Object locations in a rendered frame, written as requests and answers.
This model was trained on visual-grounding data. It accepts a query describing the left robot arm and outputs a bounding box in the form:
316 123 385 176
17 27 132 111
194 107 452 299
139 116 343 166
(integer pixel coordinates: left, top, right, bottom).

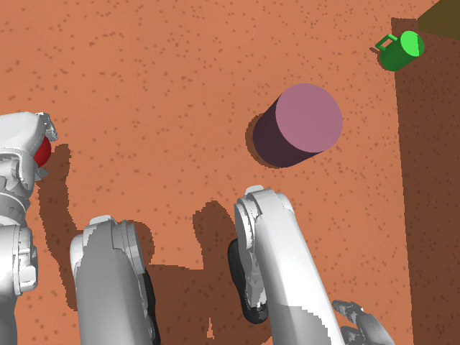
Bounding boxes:
0 148 38 345

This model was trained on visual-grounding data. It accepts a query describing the left robot hand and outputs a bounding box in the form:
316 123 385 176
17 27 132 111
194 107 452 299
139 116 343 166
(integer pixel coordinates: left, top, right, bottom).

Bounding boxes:
0 111 58 181

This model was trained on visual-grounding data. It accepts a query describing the right robot hand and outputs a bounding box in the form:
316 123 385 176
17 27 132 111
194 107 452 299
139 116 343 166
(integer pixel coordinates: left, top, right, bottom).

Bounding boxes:
332 300 395 345

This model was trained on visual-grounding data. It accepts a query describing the left robot foot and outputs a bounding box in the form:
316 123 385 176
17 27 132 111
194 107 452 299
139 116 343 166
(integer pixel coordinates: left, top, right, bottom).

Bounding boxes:
142 269 161 345

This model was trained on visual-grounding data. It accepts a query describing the right robot foot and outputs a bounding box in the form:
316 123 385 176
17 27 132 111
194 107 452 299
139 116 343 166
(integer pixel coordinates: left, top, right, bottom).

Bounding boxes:
228 238 269 324

